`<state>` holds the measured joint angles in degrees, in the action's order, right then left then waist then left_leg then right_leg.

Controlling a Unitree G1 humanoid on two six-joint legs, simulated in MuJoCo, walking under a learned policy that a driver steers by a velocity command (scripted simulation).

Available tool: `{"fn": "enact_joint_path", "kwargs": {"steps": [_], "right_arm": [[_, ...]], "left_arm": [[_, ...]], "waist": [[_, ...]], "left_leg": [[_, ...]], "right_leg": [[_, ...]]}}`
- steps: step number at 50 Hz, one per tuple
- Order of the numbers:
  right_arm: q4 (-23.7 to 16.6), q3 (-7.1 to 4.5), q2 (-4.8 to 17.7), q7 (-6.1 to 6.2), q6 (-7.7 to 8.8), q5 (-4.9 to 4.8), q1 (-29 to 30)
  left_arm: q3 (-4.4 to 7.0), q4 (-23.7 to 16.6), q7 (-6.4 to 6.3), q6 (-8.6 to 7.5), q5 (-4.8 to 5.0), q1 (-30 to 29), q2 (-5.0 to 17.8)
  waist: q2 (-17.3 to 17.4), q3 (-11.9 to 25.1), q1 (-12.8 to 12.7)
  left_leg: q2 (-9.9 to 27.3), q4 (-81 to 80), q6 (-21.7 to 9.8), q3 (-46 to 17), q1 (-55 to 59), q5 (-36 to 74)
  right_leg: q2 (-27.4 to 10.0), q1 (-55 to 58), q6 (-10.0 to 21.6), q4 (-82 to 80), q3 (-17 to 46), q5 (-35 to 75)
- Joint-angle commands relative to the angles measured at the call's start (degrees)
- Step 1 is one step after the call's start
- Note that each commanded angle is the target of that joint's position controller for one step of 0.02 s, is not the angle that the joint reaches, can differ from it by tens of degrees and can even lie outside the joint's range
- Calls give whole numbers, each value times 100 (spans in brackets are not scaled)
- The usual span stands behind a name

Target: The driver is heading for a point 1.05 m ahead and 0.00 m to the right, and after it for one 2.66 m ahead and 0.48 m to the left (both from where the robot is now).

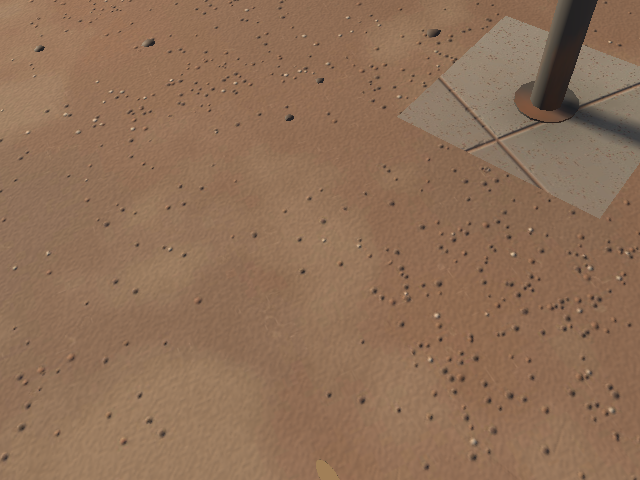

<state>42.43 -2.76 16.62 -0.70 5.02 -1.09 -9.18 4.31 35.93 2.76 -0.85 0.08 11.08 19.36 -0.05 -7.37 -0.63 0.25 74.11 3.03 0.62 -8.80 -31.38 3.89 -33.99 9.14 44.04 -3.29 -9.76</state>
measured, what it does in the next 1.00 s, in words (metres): walks ahead, turning right: left foot, then right foot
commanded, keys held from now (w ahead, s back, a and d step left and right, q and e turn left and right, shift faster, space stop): e+shift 0.18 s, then shift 0.52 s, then w+shift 0.30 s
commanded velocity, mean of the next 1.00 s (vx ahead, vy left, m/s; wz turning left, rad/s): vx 0.22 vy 0.00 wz -0.40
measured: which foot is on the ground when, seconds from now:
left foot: up 0.00-0.50, down 0.52-0.84, up 0.86-1.00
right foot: down 0.00-0.54, up 0.56-0.82, down 0.84-1.00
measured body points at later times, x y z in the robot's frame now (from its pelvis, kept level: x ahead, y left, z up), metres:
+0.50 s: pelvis +0.20 +0.04 +0.04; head +0.21 +0.02 +0.49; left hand +0.46 +0.23 -0.03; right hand +0.27 -0.28 -0.05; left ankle +0.32 +0.15 -0.68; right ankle +0.15 -0.02 -0.69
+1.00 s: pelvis +0.29 +0.02 +0.05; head +0.29 -0.01 +0.50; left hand +0.39 +0.28 -0.06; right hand +0.36 -0.28 -0.05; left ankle +0.39 +0.14 -0.63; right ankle +0.16 -0.05 -0.69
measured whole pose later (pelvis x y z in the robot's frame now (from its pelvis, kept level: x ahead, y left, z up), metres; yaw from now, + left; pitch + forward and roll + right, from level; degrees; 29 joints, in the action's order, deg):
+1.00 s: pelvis +0.29 +0.02 +0.05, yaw -22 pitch +2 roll +1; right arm 39.3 -2.9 17.1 -1.2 4.4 -1.6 -10.3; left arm 2.1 44.6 -0.1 -4.1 0.2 27.3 14.4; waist 2.5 2.2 -3.8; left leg 1.9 55.4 -1.3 -1.0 -33.7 -13.4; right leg 0.1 -4.4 2.3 20.3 2.5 -18.6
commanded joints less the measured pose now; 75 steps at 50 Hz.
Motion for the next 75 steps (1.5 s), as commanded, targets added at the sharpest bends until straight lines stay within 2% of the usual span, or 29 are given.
{"fn": "enact_joint_path", "kwargs": {"steps": [1,4,7,12,23,26,27,28,32,36,38,41,42,43,44,45,49,54,60,62,63,64,65,66,67,68,69,71,75], "right_arm": [[-805,-140,888,114,162,43,28],[-745,-177,923,178,-117,151,64],[-739,-110,594,200,-213,270,357],[-708,-107,585,232,-338,157,652],[-736,-146,676,35,-92,153,883],[-679,-188,791,47,-17,249,466],[-743,-232,1122,90,-66,320,512],[-583,-156,763,109,-124,317,140],[-454,-138,739,175,-251,108,1],[-431,-69,531,141,-469,158,290],[-391,-228,1060,149,-560,-7,12],[-446,-196,957,160,-511,-55,100],[-561,-123,695,152,-441,-47,375],[-852,21,157,118,-316,-16,836],[-1156,37,135,78,-125,-168,1216],[-1141,-48,383,61,13,-249,1134],[-942,-108,431,-100,141,-2,744],[-1122,34,100,-263,97,-45,1317],[-1345,35,286,-414,147,-127,1766],[-1329,-84,570,-355,115,-106,1256],[-1083,-229,813,-268,66,-129,185],[-690,-350,1046,-161,-13,-148,-1279],[-453,-473,1737,-113,-37,48,-2069],[-377,-361,1374,-135,8,54,-2281],[-305,-244,997,-109,24,56,-1845],[-264,-209,881,-102,36,90,-1610],[-251,-191,810,-115,48,156,-1225],[-243,-81,359,-149,95,240,-716],[-45,-95,408,-95,211,54,-844]], "left_arm": [[339,-577,27,-244,83,494,1098],[294,-705,-135,-227,-18,-29,857],[306,-627,-345,-90,63,168,862],[202,-658,-603,231,110,143,693],[-2,-550,-492,306,-27,52,418],[-78,-511,-411,224,-49,-13,220],[-69,-416,-382,169,-138,618,205],[-24,-334,-404,171,-89,619,416],[68,-275,-462,383,32,-12,477],[-150,-62,-404,378,37,157,-198],[-60,-34,-332,296,74,265,86],[-38,284,-283,72,20,750,126],[-33,427,-302,-30,-18,1151,143],[55,591,-345,-137,-63,1824,502],[185,558,-278,-248,-59,1771,938],[116,465,-308,-381,-95,1444,727],[-47,455,-307,-473,36,1450,296],[-80,593,-354,-426,59,1757,338],[-53,889,-336,-336,153,1986,550],[-26,983,-342,-282,84,1976,700],[-34,1021,-367,-241,6,1919,730],[-67,907,-406,-266,-87,1782,702],[-313,609,-372,-405,-53,2277,-290],[-302,665,-345,-622,187,2061,-94],[-140,436,-299,-677,424,1179,366],[-182,320,-291,-722,389,672,315],[-200,285,-298,-737,242,527,181],[-200,414,-255,-564,194,896,-43],[-248,179,-316,-370,27,205,-132]], "waist": [[372,1767,16],[213,1366,357],[290,1421,236],[-209,1564,65],[-704,1121,-251],[-271,1226,42],[787,1486,-342],[1386,1594,-85],[565,1424,146],[965,1410,65],[1367,1343,130],[1015,815,-203],[689,679,-441],[-443,713,-715],[-1232,175,-744],[-841,-153,-532],[-619,231,-355],[-768,3,-533],[-826,-286,-489],[-1096,251,-54],[-1147,952,573],[-922,1802,1280],[1287,3050,972],[1864,3602,1068],[1399,2235,992],[729,1545,875],[308,1171,542],[644,898,-41],[331,-17,-171]], "left_leg": [[-169,904,-233,-948,-3053,446],[106,-78,-129,-1078,-2230,796],[-28,-767,149,-922,-2260,1011],[-155,-1741,405,-888,-2621,2105],[-58,-3656,-26,-586,-1871,1800],[473,-5196,-410,-1026,-65,4587],[1369,-4824,-1048,-1866,769,6718],[1972,-4897,-1868,-2580,900,7056],[1677,-5107,-1636,-2262,592,4991],[820,-5528,-1257,-1246,-182,2716],[918,-5973,-1352,-1609,-468,101],[904,-6039,-1094,-1592,-1674,-1042],[733,-5444,-864,-1349,-2316,-788],[145,-3676,-430,-511,-3426,-225],[-80,-2472,-391,-204,-4519,352],[283,-1841,-500,-646,-4839,750],[493,-1768,-430,-423,-4725,2074],[327,-2990,-153,30,-3668,3160],[174,-4077,-497,252,-2898,2847],[-160,-4077,-751,531,-1853,2322],[-405,-3954,-925,714,-418,2114],[101,-3532,-1098,74,1814,1964],[1692,-4388,-1842,-3066,3899,-1145],[2052,-5843,-1865,-5194,3879,-2702],[2007,-6044,-1583,-4583,3092,-2098],[1818,-5952,-1535,-3643,2161,-905],[1587,-5972,-1538,-2957,1217,-55],[1202,-6259,-1590,-2221,-1,254],[1070,-6932,-1790,-1621,-886,989]], "right_leg": [[-1711,3743,1082,-2790,4625,75],[-1213,2301,779,-2668,3463,1713],[-919,2035,741,-2332,2762,3422],[-658,2304,261,-2062,2620,2406],[-931,2755,248,-1410,3229,2989],[-375,2194,-303,-1035,2946,1660],[197,1607,-684,-405,2381,-712],[423,1203,-1045,199,1915,-2476],[-44,622,-1523,1880,1432,-2523],[-253,1703,-1483,-153,647,-1797],[-78,2053,-1273,-753,205,-1430],[-90,3068,-701,-1720,-46,-1028],[-401,3557,-467,-2035,377,-1221],[-1480,4190,-21,-2759,2040,-2593],[-2553,3912,697,-3708,4220,-3974],[-2645,3737,786,-3785,4363,-3785],[-1942,3996,286,-3669,2740,-2108],[-1645,3152,200,-3989,1515,-741],[-1977,3545,74,-3914,1020,392],[-1977,3749,-33,-2945,750,3393],[-1808,3407,-163,-1692,452,4799],[-1649,1922,-351,97,433,4269],[-615,-223,-675,2681,605,235],[-300,-756,-534,3560,1486,-1721],[-605,-1553,-482,3985,1261,-1434],[-872,-1551,-439,3859,1029,-1107],[-1110,-1270,-444,3483,938,-738],[-1379,-560,-488,3102,1012,-399],[-1473,-1009,-837,2098,867,229]]}}
Velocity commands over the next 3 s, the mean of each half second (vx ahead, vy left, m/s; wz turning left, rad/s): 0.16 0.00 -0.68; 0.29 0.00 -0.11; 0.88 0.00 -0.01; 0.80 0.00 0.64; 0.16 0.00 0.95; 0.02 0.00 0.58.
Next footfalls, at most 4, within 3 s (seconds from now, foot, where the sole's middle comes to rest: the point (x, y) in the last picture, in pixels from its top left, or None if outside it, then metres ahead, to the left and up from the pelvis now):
0.52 left None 0.36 0.14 -0.73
0.84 right None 0.20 -0.07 -0.73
1.28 left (327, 350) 0.68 0.07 -0.73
1.74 right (486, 226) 1.01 -0.32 -0.73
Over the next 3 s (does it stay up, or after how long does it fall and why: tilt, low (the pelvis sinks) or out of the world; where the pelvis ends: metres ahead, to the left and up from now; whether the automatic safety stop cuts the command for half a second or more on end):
stays up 1.27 -0.19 0.05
